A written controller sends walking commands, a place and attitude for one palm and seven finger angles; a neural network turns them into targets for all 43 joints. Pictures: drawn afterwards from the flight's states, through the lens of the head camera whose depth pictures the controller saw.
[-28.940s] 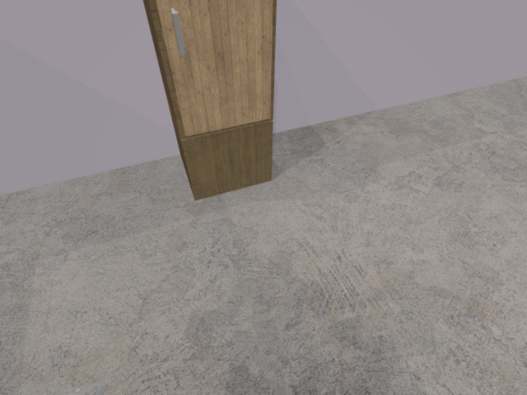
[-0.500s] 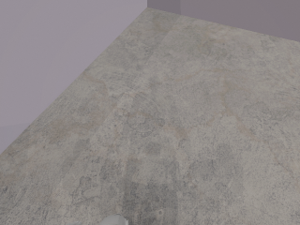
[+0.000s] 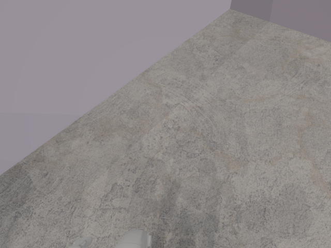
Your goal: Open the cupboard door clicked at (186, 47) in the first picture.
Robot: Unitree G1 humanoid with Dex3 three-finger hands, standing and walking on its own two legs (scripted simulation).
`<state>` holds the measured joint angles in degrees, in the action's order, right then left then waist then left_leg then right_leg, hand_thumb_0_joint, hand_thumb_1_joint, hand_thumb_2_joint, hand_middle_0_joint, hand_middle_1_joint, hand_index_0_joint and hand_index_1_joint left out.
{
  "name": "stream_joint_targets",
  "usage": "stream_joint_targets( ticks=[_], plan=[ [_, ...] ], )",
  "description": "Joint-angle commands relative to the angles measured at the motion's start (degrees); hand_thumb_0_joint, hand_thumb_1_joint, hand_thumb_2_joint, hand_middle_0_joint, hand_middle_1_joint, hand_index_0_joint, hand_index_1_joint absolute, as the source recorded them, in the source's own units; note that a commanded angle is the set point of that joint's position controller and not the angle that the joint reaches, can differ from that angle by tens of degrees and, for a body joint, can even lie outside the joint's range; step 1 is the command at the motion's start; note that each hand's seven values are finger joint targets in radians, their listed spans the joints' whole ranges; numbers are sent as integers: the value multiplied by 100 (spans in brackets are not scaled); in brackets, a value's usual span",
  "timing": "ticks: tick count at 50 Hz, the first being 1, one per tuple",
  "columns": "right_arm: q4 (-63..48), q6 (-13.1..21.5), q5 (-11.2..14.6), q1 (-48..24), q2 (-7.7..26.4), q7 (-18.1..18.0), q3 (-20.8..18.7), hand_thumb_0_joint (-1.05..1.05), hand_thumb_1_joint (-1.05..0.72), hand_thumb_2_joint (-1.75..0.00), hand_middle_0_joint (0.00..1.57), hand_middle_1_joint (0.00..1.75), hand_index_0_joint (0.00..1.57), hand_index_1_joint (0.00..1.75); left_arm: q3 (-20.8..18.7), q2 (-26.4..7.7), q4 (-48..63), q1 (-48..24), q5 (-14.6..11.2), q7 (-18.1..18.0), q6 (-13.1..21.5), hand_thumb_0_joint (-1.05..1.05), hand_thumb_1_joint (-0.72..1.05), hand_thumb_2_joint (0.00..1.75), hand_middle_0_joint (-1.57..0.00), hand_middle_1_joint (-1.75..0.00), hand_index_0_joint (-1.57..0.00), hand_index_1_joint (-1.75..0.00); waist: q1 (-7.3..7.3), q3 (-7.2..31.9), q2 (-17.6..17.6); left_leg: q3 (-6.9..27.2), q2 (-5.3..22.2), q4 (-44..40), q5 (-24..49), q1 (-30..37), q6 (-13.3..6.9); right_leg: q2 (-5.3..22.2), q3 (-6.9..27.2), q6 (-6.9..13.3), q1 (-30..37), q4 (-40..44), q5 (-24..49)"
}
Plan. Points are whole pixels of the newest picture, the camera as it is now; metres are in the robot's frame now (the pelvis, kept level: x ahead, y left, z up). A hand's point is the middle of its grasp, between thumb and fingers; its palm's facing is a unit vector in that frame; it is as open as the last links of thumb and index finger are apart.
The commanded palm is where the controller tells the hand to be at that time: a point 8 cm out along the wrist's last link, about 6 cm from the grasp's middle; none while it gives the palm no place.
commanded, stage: turn to face it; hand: left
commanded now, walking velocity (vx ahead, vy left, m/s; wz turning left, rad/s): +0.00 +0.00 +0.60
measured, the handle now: out of the picture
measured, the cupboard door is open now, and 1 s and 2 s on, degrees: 41 41 41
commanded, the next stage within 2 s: none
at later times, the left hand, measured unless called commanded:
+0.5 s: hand out of the picture +0.07 +0.21 -0.15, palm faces +0.31 -0.90 -0.32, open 7.4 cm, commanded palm none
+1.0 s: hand out of the picture -0.01 +0.19 -0.16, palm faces +0.59 -0.76 -0.27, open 7.4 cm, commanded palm none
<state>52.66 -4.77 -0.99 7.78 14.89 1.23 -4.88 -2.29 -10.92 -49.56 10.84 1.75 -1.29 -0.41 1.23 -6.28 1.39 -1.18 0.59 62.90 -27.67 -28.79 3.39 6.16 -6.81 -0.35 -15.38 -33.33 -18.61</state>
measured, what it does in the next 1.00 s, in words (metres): steps on the spot, turning left: left foot, then right foot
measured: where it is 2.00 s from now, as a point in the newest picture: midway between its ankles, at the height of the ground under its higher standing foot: outside the picture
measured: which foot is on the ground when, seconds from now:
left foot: up 0.00-0.16, down 0.18-0.48, up 0.50-0.76, down 0.78-1.00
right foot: down 0.00-0.18, up 0.20-0.46, down 0.48-0.78, up 0.80-1.00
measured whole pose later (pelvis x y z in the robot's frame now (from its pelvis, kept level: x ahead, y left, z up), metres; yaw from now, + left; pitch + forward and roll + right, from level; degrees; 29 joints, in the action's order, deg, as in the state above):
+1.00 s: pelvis +0.04 -0.04 +0.00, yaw +36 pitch +1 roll +0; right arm 51.3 -2.3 -1.8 9.6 12.5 0.1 -2.9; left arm -4.1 -14.4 -50.9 8.7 0.9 -0.4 -3.2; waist 0.4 -5.8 -0.5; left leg 2.9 -0.3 31.3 -14.2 -18.4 0.3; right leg 4.0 -1.5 -4.5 -25.1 -53.5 -26.4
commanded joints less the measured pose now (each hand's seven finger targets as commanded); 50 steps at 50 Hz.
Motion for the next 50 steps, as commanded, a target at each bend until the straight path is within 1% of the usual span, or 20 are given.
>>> stream_joint_targets(
  ticks=[1, 5, 7, 8, 9, 10, 13, 19, 22, 24, 26, 29, 34, 37, 38, 39, 40, 42, 44, 50],
  plan=[
    [-576, 216, 50, -460, 38, 59, 53, 0, -90, -90, 20, 30, 20, 30, -337, -1166, 184, 484, -23, -68, 142, 0, 90, 90, -20, -30, -20, -30, -312, 877, -1226, -374, 90, -1145, 85, -54, 51, 1310, 504, 615, 1351, 872, 4194],
    [-613, 282, 60, -364, 54, 48, 83, 0, -90, -90, 20, 30, 20, 30, -421, -1323, 63, 570, -25, -42, 126, 0, 90, 90, -20, -30, -20, -30, -312, 1009, -1273, -636, -40, -2594, 511, 594, -71, 1396, 289, 510, 1482, 407, 4355],
    [-513, 318, 21, 143, 309, 24, 28, 0, -90, -90, 20, 30, 20, 30, -436, -1318, 99, 393, -93, -2, 105, 0, 90, 90, -20, -30, -20, -30, 13, 1175, -982, -599, -21, -3641, 1591, 1713, -211, 1280, -82, 155, 833, -316, 3765],
    [-473, 356, -28, 472, 761, 6, -95, 0, -90, -90, 20, 30, 20, 30, -405, -1117, 207, 356, -116, 25, 77, 0, 90, 90, -20, -30, -20, -30, 185, 1419, 76, 509, 863, -3913, 2972, 2754, -595, 867, -333, -186, -270, -1353, 2213],
    [-432, 359, -50, 942, 1412, -49, -263, 0, -90, -90, 20, 30, 20, 30, -275, -722, 488, 151, -150, 52, 41, 0, 90, 90, -20, -30, -20, -30, 465, 1483, 1742, 2461, 2433, -4044, 5422, 3368, -1615, 116, -272, -566, -1781, -2703, -1858],
    [-318, 303, -49, 1196, 1545, -78, -271, 0, -90, -90, 20, 30, 20, 30, -275, -856, 684, -191, -76, -2, -37, 0, 90, 90, -20, -30, -20, -30, 543, 1367, 953, 2365, 2629, -3985, 4488, 2912, -1919, 84, 387, -468, -1857, -3332, -2048],
    [-515, 384, -52, 310, 1058, -212, -156, 0, -90, -90, 20, 30, 20, 30, -312, -792, 414, -261, -78, 44, -104, 0, 90, 90, -20, -30, -20, -30, 113, 948, 1121, 1688, 1629, -4125, 3605, 2037, -1360, 73, 725, -466, -1819, -3331, -940],
    [-533, 336, -88, 85, 1075, -182, -179, 0, -90, -90, 20, 30, 20, 30, -280, -680, 327, -65, -110, 88, -118, 0, 90, 90, -20, -30, -20, -30, -26, 955, 858, 1596, 1186, -4093, 2892, 1458, -1159, -386, 422, -379, -536, -1276, -750],
    [-665, 271, -18, -267, 956, -152, -194, 0, -90, -90, 20, 30, 20, 30, -354, -871, 193, 602, -101, 55, -33, 0, 90, 90, -20, -30, -20, -30, -391, 949, 413, 1465, 729, -3510, 1913, 498, -772, -399, 404, -297, 886, 606, 322],
    [-903, 269, 34, -305, 397, -69, -117, 0, -90, -90, 20, 30, 20, 30, -487, -1733, 268, 674, 20, -27, 38, 0, 90, 90, -20, -30, -20, -30, -534, 795, -2107, 163, -417, -839, -727, -671, -105, 2143, 2899, 748, 1042, 2112, 210],
    [-750, 212, -11, -315, 457, -40, -146, 0, -90, -90, 20, 30, 20, 30, -385, -1341, 379, 213, -34, -67, 64, 0, 90, 90, -20, -30, -20, -30, -245, 608, -1763, 418, 12, 677, -368, -671, -132, 1733, 2287, 897, 496, 1695, 1116],
    [-592, 167, 28, -203, 229, 40, -52, 0, -90, -90, 20, 30, 20, 30, -288, -1067, 432, -29, -19, -70, 80, 0, 90, 90, -20, -30, -20, -30, -101, 646, -1473, 36, 143, 38, -17, -219, 14, 1233, 835, 670, 596, 1257, 2742],
    [-654, 243, 65, -386, 66, 73, 41, 0, -90, -90, 20, 30, 20, 30, -402, -1365, 206, 402, -2, -48, 92, 0, 90, 90, -20, -30, -20, -30, -345, 813, -1310, -472, 4, -2005, 107, 409, -25, 1434, 520, 628, 1163, 782, 3449],
    [-517, 324, 32, 223, 344, 44, 0, 0, -90, -90, 20, 30, 20, 30, -434, -1359, 190, 296, -95, 8, 55, 0, 90, 90, -20, -30, -20, -30, 4, 1107, -818, -434, -10, -3730, 1642, 1782, -172, 1246, 31, 119, 578, -239, 2908],
    [-494, 372, -13, 523, 845, 18, -127, 0, -90, -90, 20, 30, 20, 30, -400, -1103, 314, 321, -121, 40, 20, 0, 90, 90, -20, -30, -20, -30, 142, 1371, 418, 922, 1025, -4021, 2952, 2713, -609, 733, -282, -267, -513, -1334, 1330],
    [-443, 358, -44, 981, 1448, -45, -276, 0, -90, -90, 20, 30, 20, 30, -264, -723, 575, 64, -142, 54, -15, 0, 90, 90, -20, -30, -20, -30, 412, 1363, 1800, 2592, 2385, -4142, 5177, 3143, -1560, 90, -133, -566, -1815, -2568, -2016],
    [-343, 331, -58, 1254, 1526, -111, -288, 0, -90, -90, 20, 30, 20, 30, -262, -871, 749, -321, -84, 29, -69, 0, 90, 90, -20, -30, -20, -30, 526, 1278, 893, 2608, 2505, -4047, 4494, 2730, -1849, 73, 458, -466, -1878, -3207, -1918],
    [-404, 388, -67, 773, 1159, -218, -200, 0, -90, -90, 20, 30, 20, 30, -308, -774, 523, -432, -84, 20, -107, 0, 90, 90, -20, -30, -20, -30, 271, 1102, 1245, 2119, 1764, -4104, 3986, 2267, -1474, 50, 761, -437, -1961, -3464, -1162],
    [-497, 414, -62, 367, 954, -240, -128, 0, -90, -90, 20, 30, 20, 30, -309, -742, 361, -253, -91, 74, -131, 0, 90, 90, -20, -30, -20, -30, 39, 993, 942, 1626, 1378, -4123, 3747, 2047, -1242, -13, 716, -455, -1664, -3102, -729],
    [-508, 317, -90, 139, 1039, -189, -189, 0, -90, -90, 20, 30, 20, 30, -285, -670, 325, -77, -121, 77, -124, 0, 90, 90, -20, -30, -20, -30, -39, 863, 876, 1809, 1123, -4173, 2632, 1373, -1157, -438, 444, -340, -415, -1052, -669]
  ],
)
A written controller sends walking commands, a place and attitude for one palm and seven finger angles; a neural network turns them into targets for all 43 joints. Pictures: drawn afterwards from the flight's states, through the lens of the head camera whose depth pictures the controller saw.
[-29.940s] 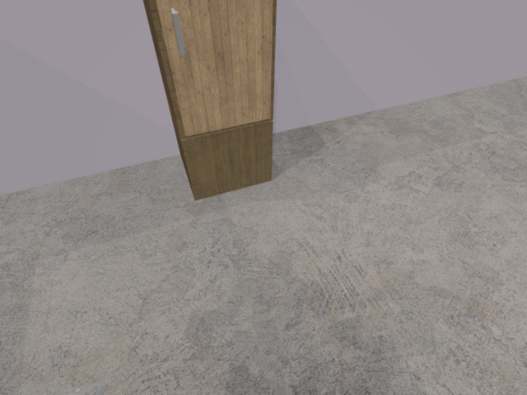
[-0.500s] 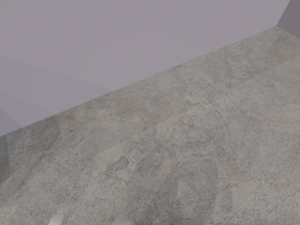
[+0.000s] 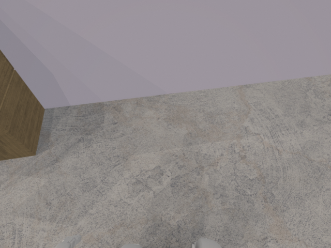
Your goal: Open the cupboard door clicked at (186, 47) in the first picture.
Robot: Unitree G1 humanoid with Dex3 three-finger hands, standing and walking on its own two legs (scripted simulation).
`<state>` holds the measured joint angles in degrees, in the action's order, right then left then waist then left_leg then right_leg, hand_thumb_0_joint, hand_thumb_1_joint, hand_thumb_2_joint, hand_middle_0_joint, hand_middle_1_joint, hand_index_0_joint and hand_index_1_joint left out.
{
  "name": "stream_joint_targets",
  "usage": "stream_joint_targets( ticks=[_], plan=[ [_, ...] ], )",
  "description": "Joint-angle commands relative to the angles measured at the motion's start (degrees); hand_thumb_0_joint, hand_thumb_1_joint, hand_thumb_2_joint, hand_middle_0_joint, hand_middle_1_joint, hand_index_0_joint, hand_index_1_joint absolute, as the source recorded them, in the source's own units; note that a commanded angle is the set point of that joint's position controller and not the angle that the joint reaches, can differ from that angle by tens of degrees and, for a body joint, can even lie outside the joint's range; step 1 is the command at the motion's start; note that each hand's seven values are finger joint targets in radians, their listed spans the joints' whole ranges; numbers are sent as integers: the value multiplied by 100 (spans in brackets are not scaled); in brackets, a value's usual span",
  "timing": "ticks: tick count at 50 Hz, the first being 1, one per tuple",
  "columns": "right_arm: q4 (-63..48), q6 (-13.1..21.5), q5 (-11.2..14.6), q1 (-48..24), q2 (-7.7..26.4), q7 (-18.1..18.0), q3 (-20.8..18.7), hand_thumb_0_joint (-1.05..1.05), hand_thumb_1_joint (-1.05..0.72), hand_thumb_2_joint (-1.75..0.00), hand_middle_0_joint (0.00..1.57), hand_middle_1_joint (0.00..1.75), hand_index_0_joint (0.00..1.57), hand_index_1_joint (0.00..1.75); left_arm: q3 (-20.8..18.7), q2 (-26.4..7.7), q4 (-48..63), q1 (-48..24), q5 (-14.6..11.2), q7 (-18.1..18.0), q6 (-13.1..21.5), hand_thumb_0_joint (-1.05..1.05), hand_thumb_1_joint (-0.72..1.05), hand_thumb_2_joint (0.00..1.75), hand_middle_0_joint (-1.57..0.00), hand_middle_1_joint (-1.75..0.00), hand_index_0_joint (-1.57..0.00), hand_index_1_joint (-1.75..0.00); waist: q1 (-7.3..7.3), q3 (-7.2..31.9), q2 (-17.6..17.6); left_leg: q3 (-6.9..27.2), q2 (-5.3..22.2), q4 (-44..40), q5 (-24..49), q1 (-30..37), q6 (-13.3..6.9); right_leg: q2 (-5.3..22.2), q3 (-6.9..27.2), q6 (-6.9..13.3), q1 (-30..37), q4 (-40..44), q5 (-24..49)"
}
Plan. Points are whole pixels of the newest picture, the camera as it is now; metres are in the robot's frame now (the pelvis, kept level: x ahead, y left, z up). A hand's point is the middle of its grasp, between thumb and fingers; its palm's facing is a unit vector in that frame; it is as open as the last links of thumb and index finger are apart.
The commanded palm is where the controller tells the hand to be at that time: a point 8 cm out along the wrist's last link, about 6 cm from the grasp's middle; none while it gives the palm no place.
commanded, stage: turn to face it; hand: left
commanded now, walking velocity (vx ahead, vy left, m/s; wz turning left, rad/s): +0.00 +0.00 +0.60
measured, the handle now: out of the picture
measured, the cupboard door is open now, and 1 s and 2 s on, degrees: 41 41 41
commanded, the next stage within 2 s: take the last steps up to it in 1.44 s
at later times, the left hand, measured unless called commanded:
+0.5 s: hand out of the picture -0.01 +0.20 -0.18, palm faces +0.33 -0.91 -0.23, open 7.4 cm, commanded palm none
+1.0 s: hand out of the picture -0.01 +0.16 -0.15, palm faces +0.58 -0.78 -0.24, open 7.4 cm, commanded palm none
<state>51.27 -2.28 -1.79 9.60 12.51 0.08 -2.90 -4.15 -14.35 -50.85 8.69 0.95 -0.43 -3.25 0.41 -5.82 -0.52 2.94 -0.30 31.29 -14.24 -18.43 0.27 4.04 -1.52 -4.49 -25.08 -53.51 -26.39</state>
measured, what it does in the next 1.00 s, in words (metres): steps on the spot, turning left: right foot, then left foot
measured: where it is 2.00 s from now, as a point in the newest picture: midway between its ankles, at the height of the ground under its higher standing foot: outside the picture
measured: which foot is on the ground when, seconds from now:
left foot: down 0.00-0.08, up 0.10-0.40, down 0.42-0.76, up 0.78-1.00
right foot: up 0.00-0.08, down 0.10-0.42, up 0.44-0.74, down 0.76-1.00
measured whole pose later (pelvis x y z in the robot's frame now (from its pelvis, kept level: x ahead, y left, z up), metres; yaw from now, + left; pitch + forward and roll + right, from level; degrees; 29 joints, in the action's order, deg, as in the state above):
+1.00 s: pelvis +0.04 -0.04 +0.01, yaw +37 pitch +0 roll +2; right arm 52.9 -4.7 -0.7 8.4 14.0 1.8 -4.5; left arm -1.9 -11.0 -50.1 11.2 1.8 -0.9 -0.3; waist 1.2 -6.4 -1.4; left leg -4.0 0.7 49.8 -26.5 -23.8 3.6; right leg 8.0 -9.4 -1.7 -11.5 -30.0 -18.2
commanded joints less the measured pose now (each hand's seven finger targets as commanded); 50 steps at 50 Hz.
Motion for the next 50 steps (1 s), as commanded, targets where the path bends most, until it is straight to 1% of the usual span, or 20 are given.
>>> stream_joint_targets(
  ticks=[1, 3, 4, 5, 8, 10, 16, 19, 20, 21, 22, 26, 33, 36, 37, 38, 39, 43, 48, 50],
  plan=[
    [-383, 47, 5, -112, 1260, -68, -400, 0, -90, -90, 20, 30, 20, 30, -106, -350, 410, 297, -45, -15, 181, 0, 90, 90, -20, -30, -20, -30, -26, 848, 1018, 1429, 1133, -899, 1207, 152, -785, -316, -118, 105, 935, 1426, 368],
    [-500, 27, 91, -362, 1033, -35, -383, 0, -90, -90, 20, 30, 20, 30, -189, -666, 320, 841, -13, -62, 281, 0, 90, 90, -20, -30, -20, -30, -343, 916, 331, 1091, 615, -110, 439, -702, -364, 59, 278, 209, 2173, 3163, 1016],
    [-624, 26, 133, -295, 638, 6, -327, 0, -90, -90, 20, 30, 20, 30, -303, -1201, 312, 964, 76, -120, 337, 0, 90, 90, -20, -30, -20, -30, -400, 887, -1343, 161, -230, 1181, -1128, -1724, 108, 1594, 1917, 736, 2651, 3891, 912],
    [-704, 21, 92, -378, 705, 52, -331, 0, -90, -90, 20, 30, 20, 30, -267, -1381, 400, 806, 67, -126, 311, 0, 90, 90, -20, -30, -20, -30, -399, 733, -1686, -70, -238, 2667, -2143, -1572, 166, 2446, 2284, 1291, 1840, 4087, 1096],
    [-429, -100, 77, -273, 645, 112, -350, 0, -90, -90, 20, 30, 20, 30, -124, -729, 546, 101, 34, -167, 321, 0, 90, 90, -20, -30, -20, -30, 13, 426, -1350, -62, 205, 3897, -1327, -1515, 245, 1641, 952, 1193, 1315, 3628, 2237],
    [-404, -90, 99, -371, 441, 154, -255, 0, -90, -90, 20, 30, 20, 30, -96, -676, 515, 224, 46, -156, 374, 0, 90, 90, -20, -30, -20, -30, -27, 495, -1225, -365, 193, 3161, -1273, -1339, 335, 1424, 271, 1083, 1666, 3349, 3485],
    [-490, -5, 150, -680, 291, 177, -140, 0, -90, -90, 20, 30, 20, 30, -213, -1019, 233, 822, 69, -128, 386, 0, 90, 90, -20, -30, -20, -30, -325, 838, -1157, -905, 11, 1047, -1210, -639, 276, 1616, -52, 1037, 2437, 2756, 4745],
    [-364, 70, 115, -70, 539, 145, -191, 0, -90, -90, 20, 30, 20, 30, -254, -1009, 233, 603, -8, -85, 360, 0, 90, 90, -20, -30, -20, -30, 71, 1068, -786, -891, 13, -566, 182, 685, 122, 1487, -543, 576, 1806, 1813, 4188],
    [-303, 119, 64, 297, 1053, 111, -317, 0, -90, -90, 20, 30, 20, 30, -235, -793, 371, 568, -50, -52, 320, 0, 90, 90, -20, -30, -20, -30, 273, 1313, 383, 290, 961, -843, 1513, 1736, -297, 1066, -865, 195, 644, 747, 2638],
    [-265, 107, 40, 729, 1680, 60, -481, 0, -90, -90, 20, 30, 20, 30, -90, -391, 638, 345, -65, -25, 286, 0, 90, 90, -20, -30, -20, -30, 519, 1348, 1922, 2152, 2439, -987, 3769, 2263, -1242, 332, -753, -142, -821, -569, -1147],
    [-174, 59, 32, 971, 1815, 28, -482, 0, -90, -90, 20, 30, 20, 30, -91, -526, 815, 40, 4, -66, 218, 0, 90, 90, -20, -30, -20, -30, 599, 1277, 1169, 2088, 2621, -899, 2854, 1823, -1550, 330, -139, -27, -866, -1185, -1233],
    [-357, 152, 23, 72, 1196, -121, -307, 0, -90, -90, 20, 30, 20, 30, -128, -442, 451, 16, -1, -14, 141, 0, 90, 90, -20, -30, -20, -30, 109, 801, 1038, 1237, 1486, -1057, 2247, 944, -966, 247, 177, -42, -712, -1125, 64],
    [-326, 82, 2, 0, 1265, -76, -378, 0, -90, -90, 20, 30, 20, 30, -89, -391, 475, 57, -27, -6, 170, 0, 90, 90, -20, -30, -20, -30, 77, 845, 1062, 1426, 1176, -957, 1712, 521, -867, -227, -56, 46, 462, 884, 112],
    [-430, 34, 65, -301, 1177, -57, -389, 0, -90, -90, 20, 30, 20, 30, -146, -526, 365, 585, -43, -47, 246, 0, 90, 90, -20, -30, -20, -30, -233, 866, 840, 1405, 828, -472, 1151, -311, -547, -264, -76, 124, 1824, 2565, 1105],
    [-514, 21, 113, -314, 893, -24, -361, 0, -90, -90, 20, 30, 20, 30, -233, -878, 350, 770, 15, -99, 299, 0, 90, 90, -20, -30, -20, -30, -350, 858, -149, 1006, 329, 277, 110, -1137, -222, 579, 814, 365, 2493, 3454, 833],
    [-635, 32, 128, -318, 606, 28, -308, 0, -90, -90, 20, 30, 20, 30, -302, -1343, 376, 791, 86, -129, 331, 0, 90, 90, -20, -30, -20, -30, -408, 810, -1622, -88, -431, 1599, -1635, -1665, 206, 2024, 2120, 997, 2510, 3967, 1134],
    [-620, 3, 73, -275, 746, 63, -333, 0, -90, -90, 20, 30, 20, 30, -250, -1331, 448, 706, 57, -136, 323, 0, 90, 90, -20, -30, -20, -30, -355, 795, -1362, 6, -172, 2928, -2047, -1457, 153, 2441, 2156, 1412, 1779, 3988, 1085],
    [-371, -102, 103, -255, 520, 151, -287, 0, -90, -90, 20, 30, 20, 30, -93, -705, 547, 86, 38, -156, 350, 0, 90, 90, -20, -30, -20, -30, 19, 513, -1442, -263, 202, 3459, -1252, -1372, 316, 1465, 326, 1087, 1596, 3439, 3150],
    [-428, -20, 142, -610, 277, 192, -156, 0, -90, -90, 20, 30, 20, 30, -191, -977, 290, 671, 73, -138, 389, 0, 90, 90, -20, -30, -20, -30, -299, 754, -1122, -819, 102, 1449, -1295, -793, 307, 1636, -82, 1048, 2327, 2896, 4431],
    [-415, 23, 139, -477, 326, 166, -134, 0, -90, -90, 20, 30, 20, 30, -223, -1056, 228, 716, 53, -115, 376, 0, 90, 90, -20, -30, -20, -30, -229, 809, -1082, -966, 2, 626, -913, -377, 248, 1628, -212, 928, 2272, 2547, 4613]
  ],
)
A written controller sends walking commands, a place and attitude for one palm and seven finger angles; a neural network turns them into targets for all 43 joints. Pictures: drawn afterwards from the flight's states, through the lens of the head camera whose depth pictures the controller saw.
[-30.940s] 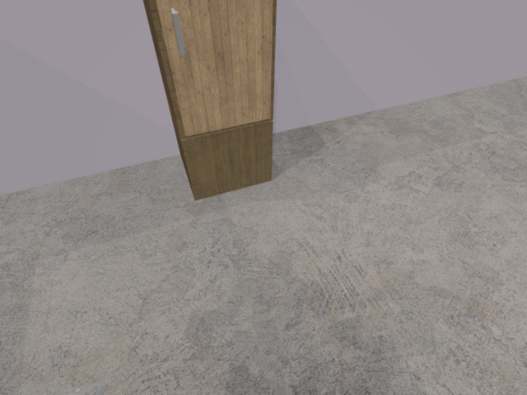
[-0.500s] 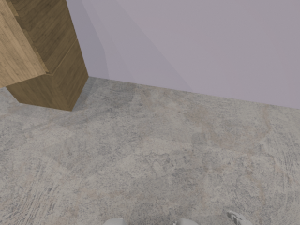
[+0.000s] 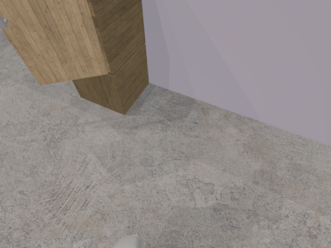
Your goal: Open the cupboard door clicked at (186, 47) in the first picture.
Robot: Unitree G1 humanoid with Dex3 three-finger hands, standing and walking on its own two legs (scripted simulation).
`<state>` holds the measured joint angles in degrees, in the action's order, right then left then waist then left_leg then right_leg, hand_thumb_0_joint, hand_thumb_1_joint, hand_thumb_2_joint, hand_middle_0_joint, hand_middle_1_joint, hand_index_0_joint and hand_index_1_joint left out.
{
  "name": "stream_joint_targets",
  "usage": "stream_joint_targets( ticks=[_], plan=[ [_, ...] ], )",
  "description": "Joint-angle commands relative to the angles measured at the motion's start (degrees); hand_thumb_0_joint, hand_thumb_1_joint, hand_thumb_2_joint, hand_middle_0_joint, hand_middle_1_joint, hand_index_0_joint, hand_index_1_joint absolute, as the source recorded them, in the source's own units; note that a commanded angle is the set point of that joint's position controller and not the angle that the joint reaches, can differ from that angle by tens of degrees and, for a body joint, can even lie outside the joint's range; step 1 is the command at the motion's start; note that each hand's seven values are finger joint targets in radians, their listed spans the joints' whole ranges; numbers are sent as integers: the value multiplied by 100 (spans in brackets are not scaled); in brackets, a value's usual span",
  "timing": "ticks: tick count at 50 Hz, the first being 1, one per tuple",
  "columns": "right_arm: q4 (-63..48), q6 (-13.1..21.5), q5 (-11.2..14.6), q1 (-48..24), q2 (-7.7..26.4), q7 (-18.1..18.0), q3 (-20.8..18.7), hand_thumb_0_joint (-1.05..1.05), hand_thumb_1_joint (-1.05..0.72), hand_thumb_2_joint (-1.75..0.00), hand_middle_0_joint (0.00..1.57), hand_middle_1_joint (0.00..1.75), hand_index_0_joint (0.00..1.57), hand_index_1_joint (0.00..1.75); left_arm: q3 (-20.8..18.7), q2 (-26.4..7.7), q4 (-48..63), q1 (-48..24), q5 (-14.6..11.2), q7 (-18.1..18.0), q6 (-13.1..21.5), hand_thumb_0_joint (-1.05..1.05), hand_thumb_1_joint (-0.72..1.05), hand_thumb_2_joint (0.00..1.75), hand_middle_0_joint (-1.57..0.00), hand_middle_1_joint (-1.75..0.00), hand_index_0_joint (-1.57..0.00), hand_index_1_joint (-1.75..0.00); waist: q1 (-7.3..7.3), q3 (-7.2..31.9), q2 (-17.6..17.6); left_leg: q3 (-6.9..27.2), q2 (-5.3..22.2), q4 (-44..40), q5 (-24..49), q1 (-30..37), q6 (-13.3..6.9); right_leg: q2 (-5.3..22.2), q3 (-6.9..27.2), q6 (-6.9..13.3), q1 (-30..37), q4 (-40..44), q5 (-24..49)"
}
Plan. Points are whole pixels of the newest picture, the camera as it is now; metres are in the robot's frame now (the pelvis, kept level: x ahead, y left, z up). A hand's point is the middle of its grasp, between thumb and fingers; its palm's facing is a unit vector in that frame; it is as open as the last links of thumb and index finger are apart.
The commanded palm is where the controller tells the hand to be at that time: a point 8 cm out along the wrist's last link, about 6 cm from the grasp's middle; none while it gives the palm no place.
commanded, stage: turn to face it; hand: left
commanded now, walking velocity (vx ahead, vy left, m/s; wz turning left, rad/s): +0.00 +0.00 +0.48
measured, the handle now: out of the picture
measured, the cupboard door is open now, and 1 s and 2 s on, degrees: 41 41 41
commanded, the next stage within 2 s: take the last steps up to it in 0.44 s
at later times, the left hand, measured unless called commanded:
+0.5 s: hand out of the picture +0.05 +0.20 -0.16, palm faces +0.23 -0.93 -0.27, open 7.4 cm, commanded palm none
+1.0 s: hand out of the picture +0.10 +0.25 -0.16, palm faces +0.33 -0.92 -0.21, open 7.4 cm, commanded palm none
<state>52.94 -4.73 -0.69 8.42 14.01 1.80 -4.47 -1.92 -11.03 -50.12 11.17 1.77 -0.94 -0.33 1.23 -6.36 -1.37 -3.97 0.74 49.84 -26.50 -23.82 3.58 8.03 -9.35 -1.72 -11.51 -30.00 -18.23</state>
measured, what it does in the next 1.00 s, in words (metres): steps on the spot, turning left: left foot, then right foot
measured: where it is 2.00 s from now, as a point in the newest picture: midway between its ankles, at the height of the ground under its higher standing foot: (123, 208)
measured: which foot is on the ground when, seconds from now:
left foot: up 0.00-0.06, down 0.08-0.40, up 0.42-0.68, down 0.70-1.00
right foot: down 0.00-0.08, up 0.10-0.38, down 0.40-0.70, up 0.72-1.00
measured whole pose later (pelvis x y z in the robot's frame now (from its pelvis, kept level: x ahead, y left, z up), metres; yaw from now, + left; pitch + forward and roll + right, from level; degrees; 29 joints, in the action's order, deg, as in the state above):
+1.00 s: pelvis +0.08 +0.04 +0.00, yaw +19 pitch +0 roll +0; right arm 60.1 1.1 -1.7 19.4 9.6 -0.3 -1.2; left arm -3.3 -11.6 -56.2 9.5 1.7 1.5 -0.6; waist 0.6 -3.1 0.3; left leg -1.9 -2.2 23.0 -16.7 -6.7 -3.0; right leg 5.2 -5.2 -1.4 -24.6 -43.5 -20.6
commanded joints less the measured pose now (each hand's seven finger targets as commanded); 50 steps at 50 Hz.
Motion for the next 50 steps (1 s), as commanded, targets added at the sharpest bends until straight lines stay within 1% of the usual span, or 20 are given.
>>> stream_joint_targets(
  ticks=[1, 2, 3, 4, 5, 7, 9, 17, 18, 20, 21, 23, 27, 30, 33, 34, 35, 36, 40, 50],
  plan=[
    [-533, 288, 13, -164, 239, -16, 16, 0, -90, -90, 20, 30, 20, 30, -452, -1398, 145, 418, -55, -44, 74, 0, 90, 90, -20, -30, -20, -30, -202, 937, -936, -295, -151, -1745, 791, 594, -130, 1136, 394, 476, 718, -61, 3577],
    [-461, 324, -4, 168, 415, -27, -32, 0, -90, -90, 20, 30, 20, 30, -454, -1349, 179, 307, -103, -22, 57, 0, 90, 90, -20, -30, -20, -30, 27, 1080, -652, -168, -64, -2414, 1583, 1344, -231, 1044, 220, 233, 239, -609, 3182],
    [-433, 372, -50, 491, 926, -55, -157, 0, -90, -90, 20, 30, 20, 30, -413, -1089, 302, 308, -130, 8, 23, 0, 90, 90, -20, -30, -20, -30, 174, 1380, 559, 1177, 984, -2643, 2910, 2294, -668, 526, -94, -145, -869, -1677, 1467],
    [-383, 366, -76, 932, 1501, -118, -295, 0, -90, -90, 20, 30, 20, 30, -270, -702, 551, 75, -154, 19, -14, 0, 90, 90, -20, -30, -20, -30, 422, 1409, 1995, 2770, 2326, -2797, 5139, 2708, -1612, -85, 78, -410, -2091, -2869, -2036],
    [-303, 339, -84, 1135, 1567, -186, -298, 0, -90, -90, 20, 30, 20, 30, -272, -827, 680, -248, -96, -14, -90, 0, 90, 90, -20, -30, -20, -30, 502, 1333, 1077, 2717, 2494, -2758, 4416, 2324, -1879, -83, 652, -302, -2141, -3504, -2012],
    [-360, 394, -92, 667, 1185, -299, -196, 0, -90, -90, 20, 30, 20, 30, -307, -737, 450, -343, -97, -22, -127, 0, 90, 90, -20, -30, -20, -30, 268, 1159, 1595, 2208, 1797, -2802, 4009, 1868, -1542, -79, 980, -267, -2239, -3769, -1281],
    [-434, 416, -95, 233, 926, -322, -97, 0, -90, -90, 20, 30, 20, 30, -302, -680, 234, -130, -99, 31, -164, 0, 90, 90, -20, -30, -20, -30, 17, 966, 1186, 1700, 1446, -2861, 3695, 1494, -1340, -148, 917, -261, -1886, -3435, -868],
    [-341, 335, -74, -55, 875, -285, -81, 0, -90, -90, 20, 30, 20, 30, -264, -571, -49, 458, -118, 37, -91, 0, 90, 90, -20, -30, -20, -30, -240, 931, 921, 1627, 1040, -2616, 2635, 691, -1084, -669, 527, -121, 30, -400, 10],
    [-346, 337, -34, -127, 776, -260, -74, 0, -90, -90, 20, 30, 20, 30, -287, -696, -97, 654, -102, 15, -34, 0, 90, 90, -20, -30, -20, -30, -343, 925, 708, 1467, 796, -2332, 2244, 413, -854, -547, 636, -90, 494, 317, 502],
    [-490, 323, 25, -54, 233, -188, 20, 0, -90, -90, 20, 30, 20, 30, -411, -1471, -88, 669, -7, -42, 57, 0, 90, 90, -20, -30, -20, -30, -346, 707, -1445, 353, -406, -450, -285, -577, -208, 1504, 2763, 788, 724, 1518, 938],
    [-496, 266, 0, -173, 373, -175, -17, 0, -90, -90, 20, 30, 20, 30, -382, -1473, -15, 665, -23, -51, 76, 0, 90, 90, -20, -30, -20, -30, -446, 695, -1232, 616, -251, 622, -794, -474, -242, 1816, 2878, 1192, 179, 1595, 966],
    [-346, 209, 2, -191, 371, -173, -61, 0, -90, -90, 20, 30, 20, 30, -341, -1127, 3, 301, -41, -101, 81, 0, 90, 90, -20, -30, -20, -30, -226, 483, -1328, 684, -33, 1506, -367, -694, -218, 1331, 2208, 1141, 149, 1278, 2030],
    [-204, 266, 40, -247, 45, -140, 71, 0, -90, -90, 20, 30, 20, 30, -317, -1043, -121, 464, -4, -85, 131, 0, 90, 90, -20, -30, -20, -30, -291, 662, -1018, 221, -78, 94, -298, -212, -125, 984, 1249, 967, 635, 812, 3541],
    [-163, 338, 20, -250, -9, -98, 114, 0, -90, -90, 20, 30, 20, 30, -395, -1216, -313, 719, -14, -35, 148, 0, 90, 90, -20, -30, -20, -30, -405, 682, -990, -61, -154, -999, 105, 110, -140, 1073, 1275, 839, 805, 865, 2561],
    [-39, 444, -18, 199, 141, -89, 107, 0, -90, -90, 20, 30, 20, 30, -442, -1230, -367, 553, -52, 47, 141, 0, 90, 90, -20, -30, -20, -30, -165, 640, -754, -218, -189, -2328, 779, 1255, -265, 945, 988, 509, -5, 582, 737],
    [32, 485, -51, 546, 435, -122, 42, 0, -90, -90, 20, 30, 20, 30, -430, -1055, -282, 409, -88, 79, 99, 0, 90, 90, -20, -30, -20, -30, 45, 627, 54, 423, 229, -2818, 707, 1936, -507, 643, 679, 272, -853, -96, -174],
    [90, 505, -139, 1017, 990, -173, -104, 0, -90, -90, 20, 30, 20, 30, -383, -663, -89, 303, -119, 148, 73, 0, 90, 90, -20, -30, -20, -30, 253, 751, 1753, 2188, 1475, -3215, 647, 2643, -1134, -152, -39, -74, -2050, -1546, -1156],
    [200, 478, -145, 1521, 1166, -229, -125, 0, -90, -90, 20, 30, 20, 30, -289, -577, 147, -231, -62, 142, 60, 0, 90, 90, -20, -30, -20, -30, 499, 679, 1870, 3019, 2047, -3716, 346, 2520, -1709, -377, 210, -36, -2627, -2750, -1851],
    [133, 672, -112, 1032, 602, -327, 56, 0, -90, -90, 20, 30, 20, 30, -285, -487, -82, -400, -30, 225, 97, 0, 90, 90, -20, -30, -20, -30, 60, 316, 841, 2242, 1505, -3802, 753, 1714, -1591, -42, 821, 70, -2648, -3469, -604],
    [530, 691, -78, 1167, 493, -274, 111, 0, -90, -90, 20, 30, 20, 30, -246, -385, -265, -173, -38, 240, 149, 0, 90, 90, -20, -30, -20, -30, -229, 311, 636, 1217, 966, -3290, 1527, 1091, -1352, -510, 225, 51, -376, -512, 123]
  ],
)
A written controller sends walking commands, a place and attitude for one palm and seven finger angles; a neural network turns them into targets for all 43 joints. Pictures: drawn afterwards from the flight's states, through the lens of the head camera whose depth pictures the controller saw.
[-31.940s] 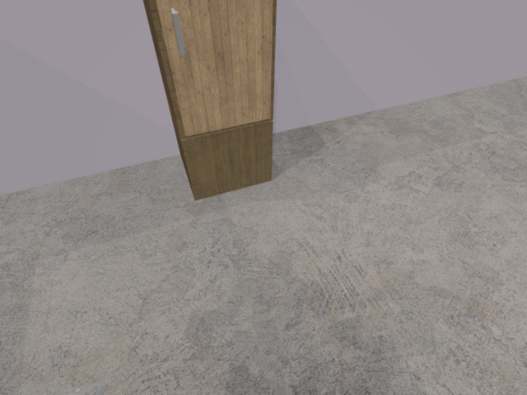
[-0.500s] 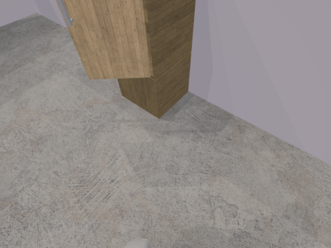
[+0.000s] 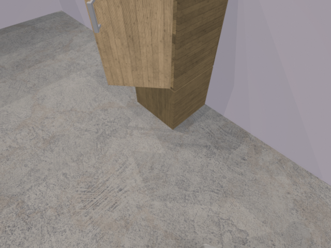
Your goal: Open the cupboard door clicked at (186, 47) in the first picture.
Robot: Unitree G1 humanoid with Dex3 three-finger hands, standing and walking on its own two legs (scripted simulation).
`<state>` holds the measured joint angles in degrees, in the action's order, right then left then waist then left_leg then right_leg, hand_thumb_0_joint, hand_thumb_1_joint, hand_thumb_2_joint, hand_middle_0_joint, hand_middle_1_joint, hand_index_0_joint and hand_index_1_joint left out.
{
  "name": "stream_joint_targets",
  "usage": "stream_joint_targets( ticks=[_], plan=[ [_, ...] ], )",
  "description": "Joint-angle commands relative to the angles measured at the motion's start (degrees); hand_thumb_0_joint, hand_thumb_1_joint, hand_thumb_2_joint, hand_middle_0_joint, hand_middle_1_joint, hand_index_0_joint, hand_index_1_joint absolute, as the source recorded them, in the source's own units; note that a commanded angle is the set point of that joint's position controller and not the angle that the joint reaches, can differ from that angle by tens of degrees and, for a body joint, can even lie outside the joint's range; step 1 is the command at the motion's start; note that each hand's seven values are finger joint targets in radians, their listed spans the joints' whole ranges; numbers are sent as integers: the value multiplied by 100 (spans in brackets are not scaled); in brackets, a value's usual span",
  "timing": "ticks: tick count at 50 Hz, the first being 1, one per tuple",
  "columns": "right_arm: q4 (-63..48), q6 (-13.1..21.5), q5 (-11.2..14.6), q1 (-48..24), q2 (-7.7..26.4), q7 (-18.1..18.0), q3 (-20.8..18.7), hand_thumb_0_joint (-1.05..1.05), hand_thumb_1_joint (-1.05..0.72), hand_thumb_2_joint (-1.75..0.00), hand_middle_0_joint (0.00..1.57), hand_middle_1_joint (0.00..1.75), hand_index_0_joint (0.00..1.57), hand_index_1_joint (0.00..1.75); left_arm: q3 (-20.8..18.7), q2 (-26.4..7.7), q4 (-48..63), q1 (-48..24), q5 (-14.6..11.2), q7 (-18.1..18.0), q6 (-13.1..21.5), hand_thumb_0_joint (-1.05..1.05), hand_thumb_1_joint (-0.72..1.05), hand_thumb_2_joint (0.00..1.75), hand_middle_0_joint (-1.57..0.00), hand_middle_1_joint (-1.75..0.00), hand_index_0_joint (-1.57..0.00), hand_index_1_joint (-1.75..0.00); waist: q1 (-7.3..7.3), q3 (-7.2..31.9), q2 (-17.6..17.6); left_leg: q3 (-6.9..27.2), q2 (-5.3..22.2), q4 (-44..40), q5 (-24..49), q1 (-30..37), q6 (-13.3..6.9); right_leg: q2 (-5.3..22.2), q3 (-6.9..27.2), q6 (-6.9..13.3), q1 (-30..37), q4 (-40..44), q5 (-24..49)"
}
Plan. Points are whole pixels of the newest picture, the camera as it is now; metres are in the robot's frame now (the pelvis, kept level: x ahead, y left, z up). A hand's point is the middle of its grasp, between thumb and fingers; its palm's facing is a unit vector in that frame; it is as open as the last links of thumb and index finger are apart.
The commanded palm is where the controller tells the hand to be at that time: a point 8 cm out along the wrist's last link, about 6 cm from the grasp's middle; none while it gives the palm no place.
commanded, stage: take the last steps up to it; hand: left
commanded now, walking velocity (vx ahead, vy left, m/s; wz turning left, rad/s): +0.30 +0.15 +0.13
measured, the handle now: (94, 15) +1.00 +0.37 +0.08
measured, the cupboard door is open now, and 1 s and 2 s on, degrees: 41 41 41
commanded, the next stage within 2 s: come to a stop and stand still in 0.96 s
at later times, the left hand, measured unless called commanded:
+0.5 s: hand out of the picture +0.09 +0.26 -0.19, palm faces +0.15 -0.97 -0.18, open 7.3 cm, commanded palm none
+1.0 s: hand (95, 149) +0.45 +0.28 -0.16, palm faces +0.05 -0.98 -0.20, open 7.4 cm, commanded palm none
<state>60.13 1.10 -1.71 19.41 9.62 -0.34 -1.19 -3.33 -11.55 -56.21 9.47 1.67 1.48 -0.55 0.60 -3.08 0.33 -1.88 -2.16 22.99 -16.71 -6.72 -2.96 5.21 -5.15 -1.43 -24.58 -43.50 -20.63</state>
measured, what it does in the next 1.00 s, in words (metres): walks ahead: right foot, then left foot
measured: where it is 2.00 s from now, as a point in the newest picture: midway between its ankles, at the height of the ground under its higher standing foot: (149, 212)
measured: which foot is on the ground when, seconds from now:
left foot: down 0.00-0.06, up 0.08-0.44, down 0.46-0.88, up 0.90-1.00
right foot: up 0.00-0.04, down 0.06-0.44, up 0.46-0.84, down 0.86-1.00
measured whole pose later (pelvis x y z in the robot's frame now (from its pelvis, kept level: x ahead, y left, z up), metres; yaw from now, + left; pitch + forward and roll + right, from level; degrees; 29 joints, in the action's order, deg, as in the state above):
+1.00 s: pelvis +0.35 +0.10 +0.00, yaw +3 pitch -1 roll +1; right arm 64.4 -0.2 -1.3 19.0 10.0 0.1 -2.4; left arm -2.2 -8.2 -55.6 8.8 1.0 -0.2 3.5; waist 2.0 -3.9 1.6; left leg -4.0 2.7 57.3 -22.9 -21.5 1.1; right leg 1.7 -7.8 2.6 -14.5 -28.2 -13.2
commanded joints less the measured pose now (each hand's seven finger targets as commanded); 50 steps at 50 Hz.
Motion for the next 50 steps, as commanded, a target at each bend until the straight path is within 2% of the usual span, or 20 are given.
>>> stream_joint_targets(
  ticks=[1, 2, 3, 4, 6, 10, 16, 19, 21, 22, 23, 24, 29, 38, 41, 42, 43, 44, 46, 50],
  plan=[
    [-205, 107, 51, -43, 893, -60, -205, 0, -90, -90, 20, 30, 20, 30, -163, -420, 224, 376, -25, -17, 200, 0, 90, 90, -20, -30, -20, -30, -379, 42, 185, 803, 1023, -100, 382, -1079, -514, -213, -157, 72, 1787, 1383, 620],
    [-241, 135, 103, -100, 757, -34, -193, 0, -90, -90, 20, 30, 20, 30, -257, -744, 50, 1001, -1, -52, 257, 0, 90, 90, -20, -30, -20, -30, -659, 239, -407, 368, 594, 876, -23, -1967, -239, 337, 531, 248, 3057, 1903, 280],
    [-379, 148, 137, -25, 545, 21, -177, 0, -90, -90, 20, 30, 20, 30, -384, -1347, -108, 1646, 17, -108, 310, 0, 90, 90, -20, -30, -20, -30, -862, 505, -1746, -268, -42, 2475, -1195, -3103, 127, 2025, 2621, 877, 3990, 2754, -281],
    [-559, 100, 43, -313, 743, 36, -219, 0, -90, -90, 20, 30, 20, 30, -418, -1513, -126, 1861, -61, -148, 265, 0, 90, 90, -20, -30, -20, -30, -890, 377, -1487, 142, 165, 3705, -1949, -3378, 210, 2663, 3472, 1327, 3455, 3329, -738],
    [-546, 6, 27, -731, 689, 70, -280, 0, -90, -90, 20, 30, 20, 30, -280, -974, 25, 1133, -59, -229, 300, 0, 90, 90, -20, -30, -20, -30, -536, -381, -1327, 528, 706, 4447, -927, -3467, 281, 2280, 2938, 1189, 1925, 3553, -1508],
    [-345, -111, 18, -459, 286, 221, -254, 0, -90, -90, 20, 30, 20, 30, -176, -594, -1, 821, -47, -201, 476, 0, 90, 90, -20, -30, -20, -30, -146, -75, -918, 62, 867, 3620, 292, -2718, 519, 1502, 806, 719, 1426, 3530, 528],
    [-672, -21, 53, -1084, 153, 361, -213, 0, -90, -90, 20, 30, 20, 30, -203, -858, -355, 1142, -2, -166, 524, 0, 90, 90, -20, -30, -20, -30, -317, -45, -934, -441, 615, 1549, 536, -2102, 535, 1406, 206, 645, 1701, 3222, 1383],
    [-686, 53, 57, -878, 301, 340, -223, 0, -90, -90, 20, 30, 20, 30, -234, -944, -400, 1037, 6, -166, 440, 0, 90, 90, -20, -30, -20, -30, -147, -36, -1138, -644, 421, 830, 529, -1057, 414, 1339, 56, 491, 1324, 2804, 1132],
    [-386, 104, 22, 143, 820, 235, -333, 0, -90, -90, 20, 30, 20, 30, -203, -779, -344, 976, -3, -127, 361, 0, 90, 90, -20, -30, -20, -30, 367, 298, -89, -561, 470, 391, 134, 643, 284, 886, -336, 283, 451, 1299, 839],
    [-244, 153, -75, 902, 1483, 128, -501, 0, -90, -90, 20, 30, 20, 30, -141, -382, -204, 1122, -50, -97, 328, 0, 90, 90, -20, -30, -20, -30, 630, 775, 1448, 1291, 1798, -31, -278, 1562, -215, 132, -764, 26, -655, -489, -492],
    [-161, 127, -39, 1443, 1735, 13, -525, 0, -90, -90, 20, 30, 20, 30, -53, -246, 112, 685, -41, -101, 340, 0, 90, 90, -20, -30, -20, -30, 807, 896, 1582, 2279, 2446, -691, -300, 1616, -704, -177, -324, 52, -1303, -2021, -1482],
    [-167, 136, -44, 1137, 1682, -29, -493, 0, -90, -90, 20, 30, 20, 30, -40, -192, 173, 422, -47, -122, 361, 0, 90, 90, -20, -30, -20, -30, 696, 823, 1188, 2363, 2603, -812, -542, 1174, -911, -7, 98, 208, -1596, -2848, -1339],
    [-360, 309, 1, -91, 785, -100, -223, 0, -90, -90, 20, 30, 20, 30, -56, -100, -145, 702, -16, -30, 203, 0, 90, 90, -20, -30, -20, -30, -55, 327, 695, 829, 1956, -1153, 651, -215, -648, 382, 280, 139, -981, -2258, 73],
    [-46, 277, -21, 174, 750, -40, -221, 0, -90, -90, 20, 30, 20, 30, -39, -121, 263, -123, -10, -21, 182, 0, 90, 90, -20, -30, -20, -30, -61, -135, 253, 328, 1811, -1222, 1079, -191, -767, 43, 8, 201, -33, 272, 557],
    [43, 239, 6, 119, 711, -51, -175, 0, -90, -90, 20, 30, 20, 30, -93, -261, 134, 356, -3, -41, 230, 0, 90, 90, -20, -30, -20, -30, -338, 62, 59, -61, 1398, -212, 1224, -549, -401, -206, -134, 299, 1433, 1292, 976],
    [44, 247, 58, 80, 627, -40, -145, 0, -90, -90, 20, 30, 20, 30, -170, -529, -27, 917, 6, -68, 272, 0, 90, 90, -20, -30, -20, -30, -592, 279, -318, -339, 1011, 729, 927, -1201, -163, 72, 377, 461, 2539, 1638, 981],
    [-67, 246, 109, 152, 474, 13, -145, 0, -90, -90, 20, 30, 20, 30, -281, -1036, -193, 1589, 22, -119, 333, 0, 90, 90, -20, -30, -20, -30, -771, 569, -1411, -813, 318, 2147, -255, -2393, 182, 1390, 2175, 1027, 3571, 2322, 924],
    [-214, 211, 79, 42, 573, 20, -167, 0, -90, -90, 20, 30, 20, 30, -317, -1338, -211, 1842, -83, -152, 311, 0, 90, 90, -20, -30, -20, -30, -797, 500, -1572, -525, 220, 3529, -1973, -2884, 294, 2260, 3263, 1608, 3426, 3008, 948],
    [-180, 137, 76, -372, 553, -12, -224, 0, -90, -90, 20, 30, 20, 30, -196, -837, -33, 1088, -108, -239, 353, 0, 90, 90, -20, -30, -20, -30, -469, 28, -894, 225, 701, 4148, -1062, -3073, 344, 1952, 2689, 1481, 2362, 3140, 983],
    [32, -2, 52, 37, 142, 65, -167, 0, -90, -90, 20, 30, 20, 30, -90, -442, -4, 656, -93, -217, 484, 0, 90, 90, -20, -30, -20, -30, -56, 332, -709, -64, 805, 3053, -141, -2103, 532, 1176, 896, 1091, 1626, 3187, 2269]
  ],
)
